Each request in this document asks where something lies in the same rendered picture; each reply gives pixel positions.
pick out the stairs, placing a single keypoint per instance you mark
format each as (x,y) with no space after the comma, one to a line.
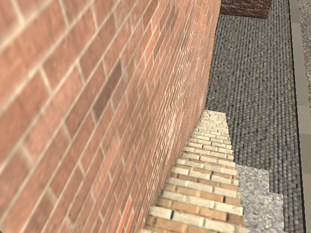
(201,195)

